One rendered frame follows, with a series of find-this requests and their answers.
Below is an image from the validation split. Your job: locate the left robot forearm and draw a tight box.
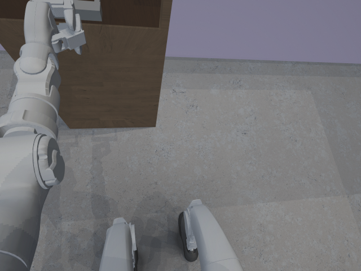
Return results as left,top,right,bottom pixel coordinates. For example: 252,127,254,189
0,43,61,142

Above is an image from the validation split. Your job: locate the robot left hand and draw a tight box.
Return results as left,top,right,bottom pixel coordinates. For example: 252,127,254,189
24,0,86,56

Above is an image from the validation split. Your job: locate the drawer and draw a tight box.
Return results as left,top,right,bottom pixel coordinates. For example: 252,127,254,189
0,0,161,28

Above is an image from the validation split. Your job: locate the robot right foot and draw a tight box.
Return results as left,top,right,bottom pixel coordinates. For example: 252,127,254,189
178,212,198,262

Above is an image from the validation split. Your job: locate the handle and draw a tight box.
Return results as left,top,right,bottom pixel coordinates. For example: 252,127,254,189
30,0,102,21

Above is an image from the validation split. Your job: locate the robot right thigh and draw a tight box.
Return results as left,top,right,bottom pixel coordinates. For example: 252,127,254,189
183,204,244,271

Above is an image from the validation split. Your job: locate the cabinet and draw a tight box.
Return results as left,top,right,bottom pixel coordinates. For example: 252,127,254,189
0,0,173,129

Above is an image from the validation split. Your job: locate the left robot upper arm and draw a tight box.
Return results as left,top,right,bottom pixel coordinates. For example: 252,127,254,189
0,133,65,271

